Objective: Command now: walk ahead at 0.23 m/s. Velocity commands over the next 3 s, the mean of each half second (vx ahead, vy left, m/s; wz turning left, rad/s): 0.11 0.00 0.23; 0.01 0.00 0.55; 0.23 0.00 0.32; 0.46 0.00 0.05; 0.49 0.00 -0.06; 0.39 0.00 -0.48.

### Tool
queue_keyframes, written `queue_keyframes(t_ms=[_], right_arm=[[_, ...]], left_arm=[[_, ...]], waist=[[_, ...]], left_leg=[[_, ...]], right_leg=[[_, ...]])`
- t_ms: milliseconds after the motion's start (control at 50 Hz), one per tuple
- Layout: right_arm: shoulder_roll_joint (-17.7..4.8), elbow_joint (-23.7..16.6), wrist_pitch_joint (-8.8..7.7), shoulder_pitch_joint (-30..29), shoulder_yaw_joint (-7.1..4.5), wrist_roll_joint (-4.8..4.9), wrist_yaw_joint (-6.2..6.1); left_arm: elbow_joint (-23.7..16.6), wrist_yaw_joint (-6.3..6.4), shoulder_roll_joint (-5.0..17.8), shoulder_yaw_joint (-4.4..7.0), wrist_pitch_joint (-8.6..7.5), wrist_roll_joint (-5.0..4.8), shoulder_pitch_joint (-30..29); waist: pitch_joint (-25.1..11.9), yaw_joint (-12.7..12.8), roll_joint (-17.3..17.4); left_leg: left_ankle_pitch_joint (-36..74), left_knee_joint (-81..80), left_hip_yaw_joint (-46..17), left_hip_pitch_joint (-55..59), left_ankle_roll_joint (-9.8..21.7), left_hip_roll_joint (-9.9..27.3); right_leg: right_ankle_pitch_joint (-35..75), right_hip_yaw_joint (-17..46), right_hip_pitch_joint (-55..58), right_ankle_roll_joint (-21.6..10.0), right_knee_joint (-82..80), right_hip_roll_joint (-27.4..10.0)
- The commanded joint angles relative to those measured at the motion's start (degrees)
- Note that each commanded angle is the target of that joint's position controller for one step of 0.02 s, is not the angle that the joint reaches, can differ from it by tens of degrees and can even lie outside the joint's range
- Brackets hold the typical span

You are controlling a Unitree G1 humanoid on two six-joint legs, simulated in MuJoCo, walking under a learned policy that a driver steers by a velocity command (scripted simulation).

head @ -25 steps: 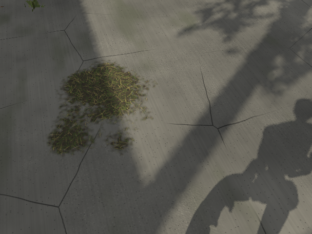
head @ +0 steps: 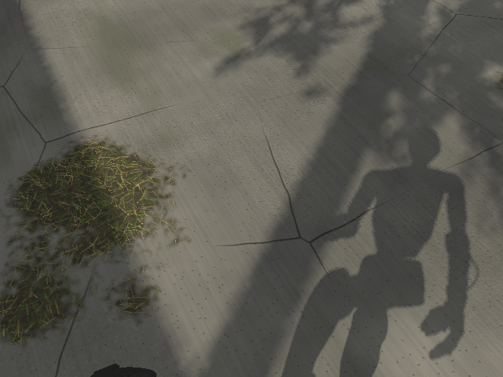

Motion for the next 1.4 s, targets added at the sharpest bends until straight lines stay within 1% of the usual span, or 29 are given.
queue_keyframes(t_ms=[20,60,80,100,120,140,160,180,220,280,420,440,460,480,500,520,560,640,800,920,980,1000,1020,1040,1060,1100,1180,1340,1400], right_arm=[[-9.5,-0.7,3.44,1.3,-3.44,5.63,-2.53],[-6.7,1.2,5.45,3.0,-3.19,3.28,-2.52],[-1.1,2.3,5.39,7.5,-2.48,2.82,-1.75],[-1.5,1.4,5.03,12.1,-1.44,4.99,-1.35],[-6.9,-1.1,3.69,7.3,-2.73,5.66,-0.89],[-8.3,-2.1,3.59,1.8,-3.53,5.62,-1.37],[-4.9,-3.8,4.22,-0.8,-2.81,6.03,-2.52],[-5.5,-4.3,6.38,-3.7,-3.24,4.90,-4.08],[-4.6,-5.4,9.30,-4.3,-3.95,2.30,-5.16],[-4.5,-7.0,8.91,-8.6,-4.23,1.96,-4.57],[-7.3,-13.3,10.32,-16.8,-6.53,1.53,-2.98],[-8.1,-13.0,10.42,-15.5,-7.12,1.28,-2.83],[-11.7,-13.2,10.23,-13.7,-8.35,1.28,-3.11],[-18.2,-14.2,10.04,-11.7,-9.96,1.79,-3.64],[-16.5,-13.8,8.94,-5.9,-9.22,-0.21,-3.03],[-15.9,-14.0,7.83,-8.0,-8.94,-0.89,-2.86],[-14.5,-16.9,7.87,-17.9,-8.58,2.22,-3.37],[-14.2,-18.0,9.04,-19.3,-8.24,2.19,-3.87],[-16.3,-19.4,9.78,-17.1,-9.28,1.91,-4.83],[-16.2,-21.1,10.14,-17.3,-9.51,2.31,-4.58],[-15.6,-22.7,10.04,-20.3,-9.55,3.52,-4.06],[-13.0,-23.0,9.99,-19.0,-8.89,3.25,-3.90],[-8.3,-22.5,9.87,-13.2,-7.78,1.91,-3.47],[-13.1,-24.5,8.90,-13.6,-9.30,2.96,-3.33],[-17.9,-23.3,8.66,-14.3,-10.74,2.65,-3.25],[-16.9,-21.2,9.79,-14.7,-10.86,2.45,-3.28],[-10.0,-22.7,9.09,-18.1,-8.08,2.62,-1.98],[-9.8,-23.4,5.15,-23.2,-6.89,2.91,-0.56],[-10.2,-21.3,4.83,-17.5,-7.42,3.03,-0.38]], left_arm=[[-2.0,0.59,5.0,2.39,-2.19,-7.88,-3.5],[5.7,0.45,5.1,3.79,-2.88,-4.68,14.5],[10.1,0.26,8.3,4.77,-2.40,-3.25,26.4],[11.4,-0.05,9.5,4.98,-1.89,-3.94,29.0],[7.7,0.42,7.5,4.76,-0.97,-4.32,22.2],[6.8,1.31,5.7,4.08,-0.03,-3.52,16.4],[6.9,2.75,9.1,5.09,0.35,-3.63,12.0],[5.9,4.06,7.1,4.52,0.75,-2.69,7.2],[5.7,4.46,5.4,3.81,0.37,-1.21,1.0],[6.4,5.49,7.2,5.04,0.10,-1.14,2.3],[6.3,8.20,9.3,7.60,3.87,-4.68,4.8],[6.5,8.15,8.1,7.51,4.25,-4.55,5.6],[6.6,7.82,5.7,7.19,4.50,-3.98,7.2],[3.0,7.58,2.7,6.25,4.06,-2.22,4.7],[1.0,7.40,4.3,6.70,3.00,-2.07,-3.6],[1.1,7.39,5.0,7.01,2.73,-2.97,-3.4],[3.4,8.20,7.5,7.93,3.28,-2.32,-0.1],[2.4,7.74,5.4,7.47,3.84,-2.35,0.2],[-1.0,6.29,5.8,7.49,2.63,-2.71,-6.6],[-1.7,4.99,6.4,7.75,1.12,-3.24,-6.1],[-0.3,4.01,7.5,8.65,0.35,-3.54,1.2],[0.3,4.14,10.0,9.60,0.61,-3.21,4.4],[-0.3,4.62,13.5,10.19,1.43,-2.32,5.6],[0.3,4.06,13.5,10.23,1.71,-1.05,7.1],[-1.2,4.05,10.8,9.65,1.65,-1.67,4.5],[-2.3,4.59,6.9,8.45,2.30,-2.72,0.7],[0.2,5.31,8.6,8.38,2.31,-2.97,6.1],[2.1,3.61,13.2,9.46,0.13,-4.49,11.4],[3.0,3.01,11.8,8.85,0.44,-5.28,12.5]], waist=[[5.1,2.2,1.8],[-3.5,9.4,1.8],[-12.6,12.5,-6.7],[-23.6,12.9,-8.4],[-25.2,13.7,-5.1],[-20.2,11.5,-0.9],[-18.4,8.7,-2.8],[-12.6,6.7,3.0],[-3.7,2.3,1.9],[-5.0,4.1,-3.9],[-2.9,6.1,-1.7],[-2.4,5.5,0.6],[-1.3,5.8,9.4],[-0.6,5.8,25.7],[-4.6,0.6,19.7],[-4.5,2.8,15.8],[-5.3,6.8,9.5],[-8.0,8.2,8.1],[-4.9,5.8,12.3],[-5.1,5.8,13.1],[-6.2,9.9,12.0],[-8.4,9.9,8.0],[-11.1,6.6,-7.6],[-10.2,7.2,-15.2],[-7.5,7.0,-8.8],[-6.0,6.5,-3.2],[-2.9,9.4,-4.7],[0.3,11.2,-4.1],[-1.2,7.6,-2.1]], left_leg=[[23.1,1.5,-10.1,-5.0,5.5,9.3],[22.2,23.8,-5.3,-10.9,2.5,4.8],[-11.9,46.2,-3.7,-29.2,-1.5,-1.3],[-16.6,60.3,-10.9,-40.2,-3.2,1.1],[-6.6,53.0,-14.4,-42.4,-2.6,4.7],[-2.5,50.0,-12.7,-40.6,-3.2,6.6],[5.8,49.5,-10.8,-43.0,-4.1,8.8],[13.9,42.1,-10.3,-35.2,-5.3,10.5],[17.2,25.8,-8.5,-22.5,-7.3,11.4],[24.0,6.3,-4.1,-12.4,-6.9,9.8],[21.9,-6.5,0.0,-11.0,-0.7,7.1],[23.8,-9.9,-0.5,-7.5,0.9,6.5],[31.0,-19.1,-9.6,-2.9,3.7,11.4],[43.6,-25.0,-31.1,6.4,13.0,24.0],[42.8,-28.3,-38.4,8.8,18.9,26.1],[44.9,-26.8,-34.4,9.8,17.7,24.7],[48.8,-24.3,-24.9,7.0,11.2,20.0],[51.8,-23.5,-19.3,1.6,8.7,15.0],[28.0,-25.6,-27.3,-0.6,8.4,13.9],[38.3,-22.0,-32.4,-1.0,10.3,12.8],[41.2,-18.1,-32.0,-4.5,7.3,9.1],[29.0,-12.1,-28.9,-10.9,4.2,5.8],[3.9,2.4,-18.2,-21.7,0.4,-3.5],[-3.0,12.7,-15.9,-32.1,-2.1,-4.6],[2.2,21.3,-14.8,-33.5,-4.0,-0.7],[11.0,24.7,-12.4,-32.6,-5.6,1.5],[19.5,15.3,-6.5,-31.9,-5.7,3.5],[19.2,-9.4,-0.9,-16.8,-2.3,6.0],[24.0,-19.9,0.9,-0.9,0.5,3.8]], right_leg=[[5.1,-0.1,10.4,-1.4,-12.8,2.5],[15.9,-3.3,32.7,-2.5,-12.8,1.2],[46.0,2.7,57.5,-7.6,3.3,-8.9],[45.2,12.5,70.4,-16.1,13.5,-19.0],[24.8,13.4,64.8,-18.7,9.3,-18.2],[13.8,11.5,53.6,-18.6,5.0,-16.6],[-10.1,19.0,45.3,-21.0,-2.5,-21.6],[-21.8,20.7,28.3,-20.3,-10.0,-21.9],[-23.8,8.7,8.6,-15.9,-13.2,-13.8],[-22.1,-2.3,7.4,-11.6,-11.3,-6.9],[-42.0,1.5,13.9,-8.5,-7.1,-12.2],[-43.2,-0.4,11.9,-6.1,-3.2,-10.9],[-47.0,-6.6,6.7,-1.4,8.9,-6.0],[-59.8,-12.9,-11.5,4.8,28.8,5.0],[-65.1,-1.5,-17.7,3.8,38.9,8.1],[-61.1,1.7,-20.5,2.8,43.5,7.2],[-49.4,2.7,-18.1,2.7,41.6,4.9],[-39.7,1.1,-9.9,3.6,38.0,6.9],[-35.4,4.3,-5.1,4.5,18.2,7.7],[-42.5,4.3,3.5,3.9,11.1,9.3],[-34.1,2.4,18.1,1.8,-5.0,7.9],[-28.8,6.1,28.4,-0.5,-7.0,1.3],[-13.4,17.7,38.4,-6.6,-4.4,-11.2],[-12.4,29.6,37.0,-16.1,-7.2,-17.9],[-15.5,25.2,34.2,-16.6,-7.4,-17.1],[-26.9,14.7,30.3,-11.6,-7.7,-9.2],[-46.8,11.6,27.3,-11.2,-14.4,-5.7],[-45.1,8.7,21.8,-11.7,-15.6,-8.4],[-44.6,6.7,15.9,-9.4,-10.3,-6.8]])
Next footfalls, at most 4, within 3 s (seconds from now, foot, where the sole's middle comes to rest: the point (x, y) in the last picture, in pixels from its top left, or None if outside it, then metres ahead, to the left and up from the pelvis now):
0.06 right None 0.23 -0.13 -0.85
0.46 left None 0.21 0.11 -0.85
1.00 right None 0.33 -0.07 -0.85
1.42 left None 0.25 0.19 -0.85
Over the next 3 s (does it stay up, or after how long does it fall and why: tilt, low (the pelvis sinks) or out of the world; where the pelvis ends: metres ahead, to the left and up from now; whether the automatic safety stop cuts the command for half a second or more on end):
stays up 0.95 0.48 -0.09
